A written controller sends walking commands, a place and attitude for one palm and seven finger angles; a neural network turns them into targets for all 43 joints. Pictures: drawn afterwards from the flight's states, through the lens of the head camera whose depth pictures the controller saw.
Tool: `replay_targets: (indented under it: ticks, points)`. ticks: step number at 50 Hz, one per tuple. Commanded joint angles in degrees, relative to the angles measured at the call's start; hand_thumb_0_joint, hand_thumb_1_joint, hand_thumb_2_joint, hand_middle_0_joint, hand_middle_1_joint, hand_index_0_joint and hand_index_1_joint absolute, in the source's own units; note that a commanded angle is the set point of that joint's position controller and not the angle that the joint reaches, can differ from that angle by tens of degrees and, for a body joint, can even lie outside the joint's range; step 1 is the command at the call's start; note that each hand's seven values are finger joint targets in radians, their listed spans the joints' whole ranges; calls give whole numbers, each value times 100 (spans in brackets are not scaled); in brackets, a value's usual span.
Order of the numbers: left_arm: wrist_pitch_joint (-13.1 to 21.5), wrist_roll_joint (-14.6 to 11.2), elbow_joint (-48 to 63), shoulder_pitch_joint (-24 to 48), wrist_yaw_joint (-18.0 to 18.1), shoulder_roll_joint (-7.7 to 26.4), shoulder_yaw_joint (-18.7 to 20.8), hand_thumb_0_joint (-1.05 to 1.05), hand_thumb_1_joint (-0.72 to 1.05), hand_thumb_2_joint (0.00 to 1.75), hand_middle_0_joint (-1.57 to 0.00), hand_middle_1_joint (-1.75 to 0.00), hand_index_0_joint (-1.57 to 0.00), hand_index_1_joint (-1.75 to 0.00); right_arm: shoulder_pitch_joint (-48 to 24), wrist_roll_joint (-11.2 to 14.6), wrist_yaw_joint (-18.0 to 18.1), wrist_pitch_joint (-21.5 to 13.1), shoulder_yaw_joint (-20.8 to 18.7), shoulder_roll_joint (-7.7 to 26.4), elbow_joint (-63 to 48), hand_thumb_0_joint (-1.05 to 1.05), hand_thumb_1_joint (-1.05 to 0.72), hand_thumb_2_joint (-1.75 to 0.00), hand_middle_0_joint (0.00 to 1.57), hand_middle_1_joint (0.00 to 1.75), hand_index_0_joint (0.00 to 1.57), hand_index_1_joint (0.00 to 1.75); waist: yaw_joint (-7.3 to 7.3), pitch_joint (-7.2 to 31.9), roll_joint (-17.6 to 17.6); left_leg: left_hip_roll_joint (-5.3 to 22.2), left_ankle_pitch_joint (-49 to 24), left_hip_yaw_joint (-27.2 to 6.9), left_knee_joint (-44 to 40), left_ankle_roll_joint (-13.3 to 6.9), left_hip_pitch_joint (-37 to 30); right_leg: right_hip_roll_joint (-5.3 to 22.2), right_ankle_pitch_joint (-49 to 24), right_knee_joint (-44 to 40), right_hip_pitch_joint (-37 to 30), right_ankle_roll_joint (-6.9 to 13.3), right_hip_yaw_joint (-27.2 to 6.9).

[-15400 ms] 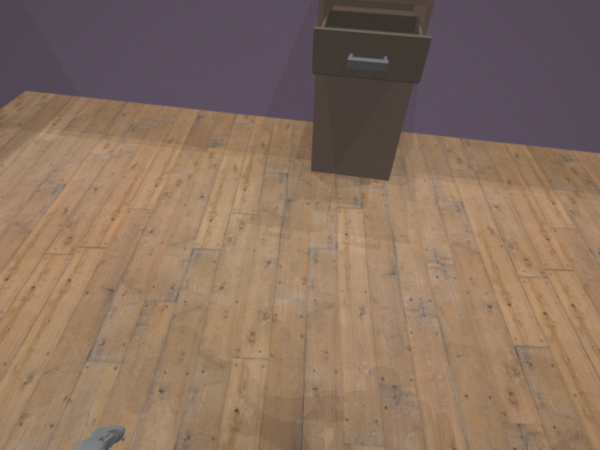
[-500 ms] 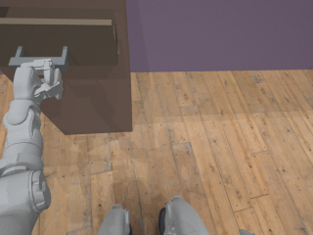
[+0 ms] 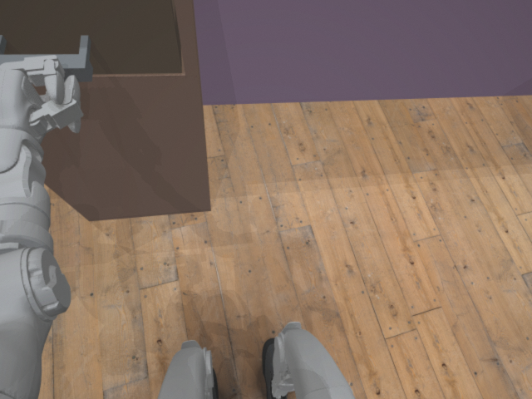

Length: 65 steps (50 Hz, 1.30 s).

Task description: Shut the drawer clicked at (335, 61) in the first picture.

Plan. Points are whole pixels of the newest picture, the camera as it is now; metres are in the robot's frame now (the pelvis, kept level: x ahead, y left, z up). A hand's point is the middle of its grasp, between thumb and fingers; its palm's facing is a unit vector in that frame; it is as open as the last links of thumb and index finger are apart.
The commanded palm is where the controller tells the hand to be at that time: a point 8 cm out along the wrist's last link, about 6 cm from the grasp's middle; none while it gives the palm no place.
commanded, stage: push the drawer shut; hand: left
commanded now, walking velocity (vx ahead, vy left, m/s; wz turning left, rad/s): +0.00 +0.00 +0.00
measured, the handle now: (41, 55) +0.60 +0.27 +0.06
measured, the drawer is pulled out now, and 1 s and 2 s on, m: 0.00 0.00 0.00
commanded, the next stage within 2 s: pull the fist back off the drawer in 0.24 s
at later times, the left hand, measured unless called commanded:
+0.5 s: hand (64, 99) +0.53 +0.23 +0.06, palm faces +0.04 -1.00 -0.05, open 3.2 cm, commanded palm +0.54 +0.25 +0.06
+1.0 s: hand (72, 106) +0.51 +0.22 +0.06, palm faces +0.05 -1.00 -0.03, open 3.1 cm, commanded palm +0.48 +0.26 +0.06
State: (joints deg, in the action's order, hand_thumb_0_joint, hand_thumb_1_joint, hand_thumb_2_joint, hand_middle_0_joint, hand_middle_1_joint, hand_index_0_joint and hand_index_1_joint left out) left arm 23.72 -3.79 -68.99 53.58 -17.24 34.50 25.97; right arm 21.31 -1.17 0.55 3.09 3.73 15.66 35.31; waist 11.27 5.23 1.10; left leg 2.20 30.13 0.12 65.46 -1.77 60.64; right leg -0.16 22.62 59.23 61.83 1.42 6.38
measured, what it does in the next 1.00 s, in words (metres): stands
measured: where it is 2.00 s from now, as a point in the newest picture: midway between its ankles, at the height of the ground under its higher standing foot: outside the picture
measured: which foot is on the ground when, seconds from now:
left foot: down 0.00-1.00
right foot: down 0.00-1.00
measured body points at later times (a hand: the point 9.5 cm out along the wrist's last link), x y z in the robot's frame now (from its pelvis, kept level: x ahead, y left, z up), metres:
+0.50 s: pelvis -0.03 +0.00 -0.02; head +0.15 +0.04 +0.40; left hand +0.52 +0.28 +0.06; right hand -0.02 -0.27 -0.11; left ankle +0.00 +0.10 -0.65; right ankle +0.05 -0.11 -0.65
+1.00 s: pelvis +0.00 +0.01 +0.00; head +0.15 +0.03 +0.42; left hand +0.51 +0.27 +0.06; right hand -0.01 -0.25 -0.10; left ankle +0.00 +0.10 -0.65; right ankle +0.05 -0.11 -0.65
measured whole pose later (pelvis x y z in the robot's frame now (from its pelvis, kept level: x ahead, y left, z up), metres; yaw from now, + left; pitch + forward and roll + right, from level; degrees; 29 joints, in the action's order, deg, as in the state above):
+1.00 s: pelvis +0.00 +0.01 +0.00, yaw -1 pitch +25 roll -4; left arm 21.7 -4.9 -63.4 49.4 -14.3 32.8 25.9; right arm 22.6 -1.0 -0.7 3.2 3.9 15.5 33.4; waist 11.6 5.8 1.2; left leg 2.4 29.5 1.1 64.4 -2.3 60.1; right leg -0.6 21.2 57.7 61.4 0.9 5.2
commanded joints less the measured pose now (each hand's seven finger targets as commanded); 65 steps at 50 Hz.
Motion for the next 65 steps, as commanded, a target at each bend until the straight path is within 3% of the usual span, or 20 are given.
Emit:
replay_targets:
  ticks: [1, 4, 8, 11, 13, 15, 17, 21, 28, 29, 32, 39, 42, 45, 53, 56, 58, 61, 62, 65]
  points:
    - [360, -97, 1387, 3458, 269, 1762, 146, 0, 90, 90, -140, -160, -140, -160, 1107, -43, 95, -83, -395, 1127, -133, 0, -90, -90, 20, 30, 20, 30, 348, 3024, 1141, -17, -2194, -508, -693, 12, -1821, -175, -1115, -546, -1407, -47, -509]
    - [371, -97, 1369, 3690, 270, 1439, -138, 0, 90, 90, -140, -160, -140, -160, 1129, -72, 73, -91, -387, 1117, -55, 0, -90, -90, 20, 30, 20, 30, 450, 3056, 1419, -5, -2250, -597, -671, 64, -2126, -184, -967, -553, -1042, -26, -445]
    - [328, -70, 1257, 4142, 343, 1564, -167, 0, 90, 90, -140, -160, -140, -160, 1176, -91, 98, -128, -361, 1183, 42, 0, -90, -90, 20, 30, 20, 30, 616, 2950, 1364, 9, -1946, -688, -647, 52, -2029, -187, -713, -546, -784, -32, -408]
    - [295, -31, 1271, 4464, 385, 1263, -484, 0, 90, 90, -140, -160, -140, -160, 1198, -101, 104, -191, -337, 1183, 95, 0, -90, -90, 20, 30, 20, 30, 712, 3035, 1651, 12, -1837, -786, -687, 93, -2260, -175, -590, -511, -464, -15, -347]
    - [218, -36, 1079, 4477, 434, 1425, -399, 0, 90, 90, -140, -160, -140, -160, 1199, -97, 126, -230, -308, 1226, 100, 0, -90, -90, 20, 30, 20, 30, 774, 2919, 1356, 5, -1456, -759, -667, 32, -1909, -178, -398, -549, -537, -46, -380]
    - [192, -23, 1029, 4594, 462, 1623, -350, 0, 90, 90, -140, -160, -140, -160, 1197, -79, 167, -287, -266, 1248, 100, 0, -90, -90, 20, 30, 20, 30, 793, 2837, 1360, -6, -1238, -729, -683, -3, -1674, -168, -289, -553, -594, -44, -408]
    - [155, -16, 1031, 4693, 436, 1475, -524, 0, 90, 90, -140, -160, -140, -160, 1165, -65, 168, -365, -253, 1237, 101, 0, -90, -90, 20, 30, 20, 30, 806, 2927, 1519, -8, -1092, -729, -698, 4, -1684, -162, -202, -554, -549, -42, -408]
    - [124, 6, 979, 4662, 430, 1787, -297, 0, 90, 90, -140, -160, -140, -160, 1200, -83, 163, -414, -218, 1264, 42, 0, -90, -90, 20, 30, 20, 30, 735, 3027, 1494, -28, -1018, -731, -670, -3, -1544, -170, -143, -520, -661, -22, -420]
    - [81, 48, 852, 4414, 347, 1708, -310, 0, 90, 90, -140, -160, -140, -160, 1194, -85, 80, -399, -229, 1243, -49, 0, -90, -90, 20, 30, 20, 30, 637, 2879, 1590, -44, -816, -712, -694, 9, -1428, -165, -31, -539, -616, 11, -434]
    - [53, 28, 809, 4321, 351, 1684, -283, 0, 90, 90, -140, -160, -140, -160, 1200, -86, 72, -397, -235, 1254, -56, 0, -90, -90, 20, 30, 20, 30, 653, 2800, 1411, -36, -726, -717, -701, -8, -1360, -167, 8, -562, -630, -1, -441]
    - [93, 15, 1057, 4117, 336, 1736, -169, 0, 90, 90, -140, -160, -140, -160, 1218, -95, 42, -368, -265, 1259, -119, 0, -90, -90, 20, 30, 20, 30, 511, 3086, 1571, -37, -954, -715, -743, 14, -1597, -160, -120, -550, -739, 11, -429]
    - [84, -104, 1314, 3270, 312, 1727, 64, 0, 90, 90, -140, -160, -140, -160, 1164, -52, -2, -264, -301, 1207, -256, 0, -90, -90, 20, 30, 20, 30, 249, 3042, 1137, -33, -1081, -559, -846, -18, -1468, -173, -214, -666, -1277, -12, -482]
    - [150, -166, 1575, 2601, 300, 1767, 270, 0, 90, 90, -140, -160, -140, -160, 1135, -33, -27, -202, -343, 1168, -360, 0, -90, -90, 20, 30, 20, 30, 21, 3308, 1066, -42, -1497, -461, -867, -14, -1615, -185, -544, -679, -1684, -4, -516]
    - [188, -226, 1665, 1990, 292, 1635, 312, 0, 90, 90, -140, -160, -140, -160, 1070, -11, -45, -133, -372, 1131, -436, 0, -90, -90, 20, 30, 20, 30, -105, 3073, 931, -37, -1688, -415, -969, -3, -1703, -197, -727, -716, -1799, 7, -490]
    - [288, -281, 1799, 1582, 348, 1173, 108, 0, 90, 90, -140, -160, -140, -160, 980, 21, -26, 2, -453, 1053, -437, 0, -90, -90, 20, 30, 20, 30, -79, 2668, 629, -28, -2147, -321, -1040, 10, -1814, -188, -1275, -726, -1962, -28, -481]
    - [366, -330, 2058, 1518, 287, 975, 26, 0, 90, 90, -140, -160, -140, -160, 1003, -3, -29, 31, -494, 1032, -416, 0, -90, -90, 20, 30, 20, 30, -118, 2965, 783, -20, -2846, -328, -966, 42, -2237, -185, -1757, -646, -1985, -18, -471]
    - [396, -390, 2488, 997, 214, 1097, 175, 0, 90, 90, -140, -160, -140, -160, 997, 13, -40, 77, -533, 1018, -515, 0, -90, -90, 20, 30, 20, 30, -332, 3381, 912, 0, -3538, -331, -1005, 90, -2637, -191, -2164, -640, -2297, -7, -471]
    - [280, -651, 3897, -230, 127, 801, 52, 0, 90, 90, -140, -160, -140, -160, 866, 115, -99, 74, -608, 913, -803, 0, -90, -90, 20, 30, 20, 30, -679, 4105, 1523, 68, -5200, -402, -1198, 265, -3877, -206, -2854, -838, -2723, 15, -402]
    - [189, -747, 4259, -667, 119, 752, 45, 0, 90, 90, -140, -160, -140, -160, 801, 148, -118, 47, -612, 881, -867, 0, -90, -90, 20, 30, 20, 30, -758, 4091, 1445, 90, -5437, -414, -1285, 293, -3989, -207, -3024, -934, -2939, 11, -390]
    - [-174, -1015, 4629, -1662, 170, 358, -94, 0, 90, 90, -140, -160, -140, -160, 610, 257, -72, -61, -621, 808, -929, 0, -90, -90, 20, 30, 20, 30, -701, 3424, 550, 87, -5046, -278, -1535, 87, -3416, -173, -3476, -1183, -3562, -48, -406]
